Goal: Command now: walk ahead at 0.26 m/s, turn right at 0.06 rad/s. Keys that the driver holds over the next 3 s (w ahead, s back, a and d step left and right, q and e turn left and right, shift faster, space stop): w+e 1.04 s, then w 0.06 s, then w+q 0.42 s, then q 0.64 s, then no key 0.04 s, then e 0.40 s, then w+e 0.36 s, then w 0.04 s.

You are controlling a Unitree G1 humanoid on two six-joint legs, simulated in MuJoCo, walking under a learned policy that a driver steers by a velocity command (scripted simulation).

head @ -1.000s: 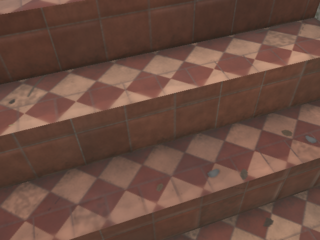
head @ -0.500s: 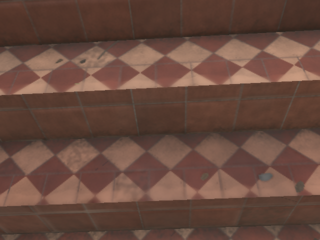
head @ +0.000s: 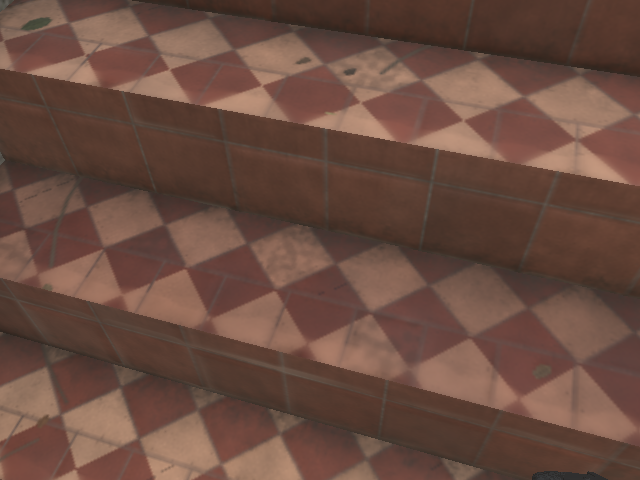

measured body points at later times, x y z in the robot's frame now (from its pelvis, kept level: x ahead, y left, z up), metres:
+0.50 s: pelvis +0.14 +0.13 +0.05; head +0.16 +0.12 +0.50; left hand +0.18 +0.38 -0.09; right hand +0.39 -0.07 +0.04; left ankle +0.19 +0.25 -0.37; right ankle +0.05 +0.05 -0.68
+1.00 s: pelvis +0.32 +0.21 +0.26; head +0.33 +0.22 +0.71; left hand +0.58 +0.24 +0.16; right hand +0.20 +0.02 +0.12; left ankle +0.38 +0.27 -0.46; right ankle +0.31 +0.05 -0.17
